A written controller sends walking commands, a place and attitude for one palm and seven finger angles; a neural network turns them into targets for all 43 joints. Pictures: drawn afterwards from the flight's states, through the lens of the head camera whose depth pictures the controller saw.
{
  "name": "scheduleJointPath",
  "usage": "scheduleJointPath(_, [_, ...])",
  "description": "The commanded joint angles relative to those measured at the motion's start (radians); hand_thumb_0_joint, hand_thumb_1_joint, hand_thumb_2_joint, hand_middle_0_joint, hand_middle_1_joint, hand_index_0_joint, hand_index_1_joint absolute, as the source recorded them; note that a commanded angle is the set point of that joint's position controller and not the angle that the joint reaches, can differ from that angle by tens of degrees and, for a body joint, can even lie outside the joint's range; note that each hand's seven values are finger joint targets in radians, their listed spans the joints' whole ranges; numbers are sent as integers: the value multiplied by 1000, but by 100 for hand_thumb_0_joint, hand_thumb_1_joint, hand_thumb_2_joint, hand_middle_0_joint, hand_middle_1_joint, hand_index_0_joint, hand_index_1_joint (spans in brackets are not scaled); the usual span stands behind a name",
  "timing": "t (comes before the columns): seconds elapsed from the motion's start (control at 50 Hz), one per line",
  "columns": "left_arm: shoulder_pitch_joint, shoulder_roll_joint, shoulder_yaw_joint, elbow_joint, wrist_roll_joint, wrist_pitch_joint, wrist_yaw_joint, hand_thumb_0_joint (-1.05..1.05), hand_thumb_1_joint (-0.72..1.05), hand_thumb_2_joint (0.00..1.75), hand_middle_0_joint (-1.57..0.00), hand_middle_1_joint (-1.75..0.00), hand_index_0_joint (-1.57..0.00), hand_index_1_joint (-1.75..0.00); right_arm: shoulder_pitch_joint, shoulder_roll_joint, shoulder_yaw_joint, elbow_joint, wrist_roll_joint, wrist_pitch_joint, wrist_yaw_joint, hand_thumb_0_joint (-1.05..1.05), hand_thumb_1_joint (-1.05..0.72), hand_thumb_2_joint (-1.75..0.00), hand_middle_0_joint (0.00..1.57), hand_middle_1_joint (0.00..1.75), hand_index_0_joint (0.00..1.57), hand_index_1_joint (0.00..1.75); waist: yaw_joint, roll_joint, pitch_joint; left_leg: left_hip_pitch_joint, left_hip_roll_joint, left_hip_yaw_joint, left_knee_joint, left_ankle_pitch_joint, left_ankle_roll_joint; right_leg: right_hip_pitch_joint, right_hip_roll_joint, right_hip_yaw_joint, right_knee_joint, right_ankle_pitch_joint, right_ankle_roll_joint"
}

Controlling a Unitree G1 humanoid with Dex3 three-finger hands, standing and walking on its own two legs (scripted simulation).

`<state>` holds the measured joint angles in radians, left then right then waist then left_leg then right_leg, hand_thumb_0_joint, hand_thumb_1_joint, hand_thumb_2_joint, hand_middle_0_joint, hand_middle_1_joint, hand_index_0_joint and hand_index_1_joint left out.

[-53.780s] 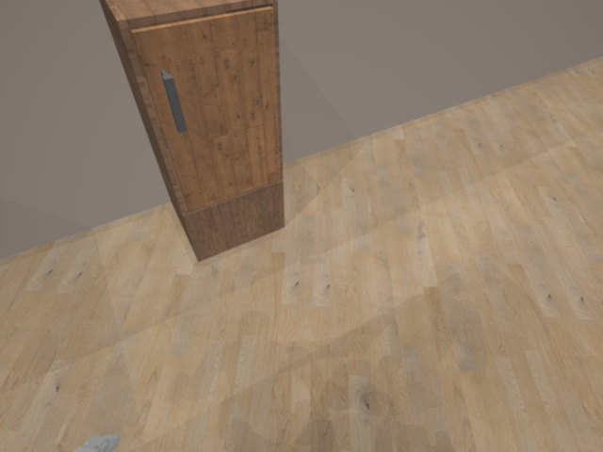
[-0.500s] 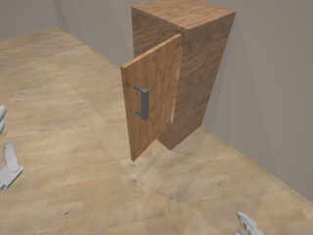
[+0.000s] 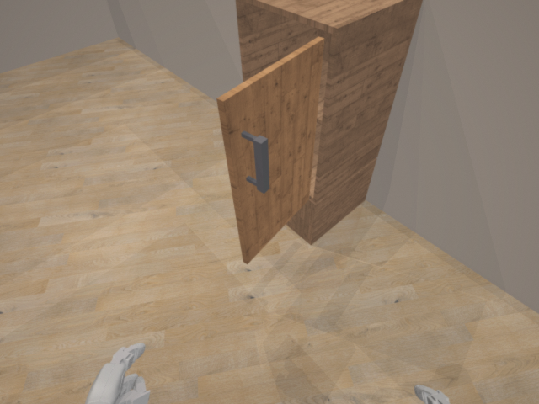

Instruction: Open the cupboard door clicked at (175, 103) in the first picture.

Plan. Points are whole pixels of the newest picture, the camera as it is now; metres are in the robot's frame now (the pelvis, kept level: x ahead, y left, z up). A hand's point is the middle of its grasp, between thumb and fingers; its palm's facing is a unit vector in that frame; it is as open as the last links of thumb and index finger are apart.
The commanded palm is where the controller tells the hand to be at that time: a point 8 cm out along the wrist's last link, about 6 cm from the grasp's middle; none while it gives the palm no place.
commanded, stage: let the arm hang, fingers relaxed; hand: left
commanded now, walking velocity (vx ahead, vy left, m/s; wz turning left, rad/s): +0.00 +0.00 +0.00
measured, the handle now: (255, 162) +0.62 +0.06 -0.02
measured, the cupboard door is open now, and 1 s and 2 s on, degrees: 99 99 99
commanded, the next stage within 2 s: look to check the result in 0.90 s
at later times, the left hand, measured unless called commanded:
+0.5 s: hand out of the picture -0.02 +0.19 -0.15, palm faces +0.05 -0.96 -0.27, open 7.3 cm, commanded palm none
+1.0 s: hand out of the picture +0.02 +0.16 -0.16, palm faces +0.05 -0.98 -0.21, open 7.3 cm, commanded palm none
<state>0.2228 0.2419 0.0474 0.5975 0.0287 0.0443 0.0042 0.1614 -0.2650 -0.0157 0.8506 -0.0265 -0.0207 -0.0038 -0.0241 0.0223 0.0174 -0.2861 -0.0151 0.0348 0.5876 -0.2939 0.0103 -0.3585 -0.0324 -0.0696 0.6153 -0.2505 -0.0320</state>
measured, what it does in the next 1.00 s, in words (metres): stands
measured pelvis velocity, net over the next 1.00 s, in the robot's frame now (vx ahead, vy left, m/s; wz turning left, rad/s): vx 0.01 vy -0.02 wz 0.01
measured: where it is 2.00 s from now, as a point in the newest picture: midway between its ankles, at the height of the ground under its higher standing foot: outside the picture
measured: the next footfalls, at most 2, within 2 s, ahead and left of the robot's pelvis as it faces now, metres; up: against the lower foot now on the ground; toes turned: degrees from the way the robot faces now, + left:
none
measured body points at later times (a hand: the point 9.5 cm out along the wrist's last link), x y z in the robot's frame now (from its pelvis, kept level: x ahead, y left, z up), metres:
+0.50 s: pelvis +0.00 -0.01 +0.01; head +0.01 -0.03 +0.46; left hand -0.02 +0.24 -0.13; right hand -0.03 -0.22 -0.15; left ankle +0.01 +0.11 -0.73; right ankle +0.05 -0.10 -0.73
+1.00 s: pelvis +0.01 -0.02 +0.02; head +0.02 -0.03 +0.46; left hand +0.02 +0.22 -0.14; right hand -0.01 -0.23 -0.15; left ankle +0.01 +0.11 -0.73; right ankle +0.05 -0.10 -0.73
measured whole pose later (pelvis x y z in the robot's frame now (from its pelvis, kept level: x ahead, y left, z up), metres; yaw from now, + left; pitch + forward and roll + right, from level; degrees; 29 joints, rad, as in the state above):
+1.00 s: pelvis +0.01 -0.02 +0.02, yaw +1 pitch -1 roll +0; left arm 0.23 0.15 0.02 1.14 0.01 0.00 0.03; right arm 0.31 -0.13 -0.01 1.13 -0.02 0.01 -0.03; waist 0.00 0.02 0.05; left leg -0.18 0.02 0.01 0.41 -0.21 -0.01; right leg -0.23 0.01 -0.10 0.41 -0.16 -0.05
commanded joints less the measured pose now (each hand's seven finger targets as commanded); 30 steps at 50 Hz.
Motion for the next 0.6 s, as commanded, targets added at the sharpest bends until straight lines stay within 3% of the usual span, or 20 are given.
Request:
scheduleJointPath(0.0, [-33,142,8,113,-6,-47,12,0,90,90,-20,-30,-20,-30,46,-87,-11,-1,-5,13,-6,0,-90,-90,20,30,20,30,4,-15,-59,47,72,-100,-139,152,22,103,-102,145,-204,58,-47])
scheduleJointPath(0.02, [-24,122,0,166,-10,-45,12,0,90,90,-20,-30,-20,-30,40,-74,-3,23,-5,14,-8,0,-90,-90,20,30,20,30,14,55,-46,19,95,-118,-185,139,27,133,-81,129,-203,31,-29])
scheduleJointPath(0.04, [-11,112,-4,216,-12,-44,13,0,90,90,-20,-30,-20,-30,37,-66,2,44,-4,16,-10,0,-90,-90,20,30,20,30,23,88,-26,-16,105,-130,-220,101,27,162,-69,123,-215,10,-19])
scheduleJointPath(0.08, [28,80,9,292,-10,-49,16,0,90,90,-20,-30,-20,-30,52,-51,-2,80,-6,16,-18,0,-90,-90,20,30,20,30,33,125,-52,-23,103,-123,-240,49,25,215,-68,123,-242,22,-24])
scheduleJointPath(0.18, [28,82,-1,403,-17,-56,17,0,90,90,-20,-30,-20,-30,144,-31,-7,161,-1,24,-22,0,-90,-90,20,30,20,30,22,60,-28,8,98,-108,-246,31,25,205,-78,120,-300,-10,-32])
scheduleJointPath(0.22, [26,77,-4,436,-18,-56,19,0,90,90,-20,-30,-20,-30,168,-24,-9,182,1,27,-24,0,-90,-90,20,30,20,30,19,5,8,10,101,-107,-251,30,26,185,-76,112,-314,-29,-31])
scheduleJointPath(0.34, [46,77,-5,492,-20,-55,23,0,90,90,-20,-30,-20,-30,216,-16,-8,224,3,26,-28,0,-90,-90,20,30,20,30,20,-40,23,21,101,-100,-263,26,31,177,-76,110,-322,-55,-31])
scheduleJointPath(0.58, [55,49,-1,508,-17,-48,29,0,90,90,-20,-30,-20,-30,240,31,-3,251,-1,29,-28,0,-90,-90,20,30,20,30,20,-33,95,-4,90,-90,-273,-9,28,117,-76,117,-332,-126,-25])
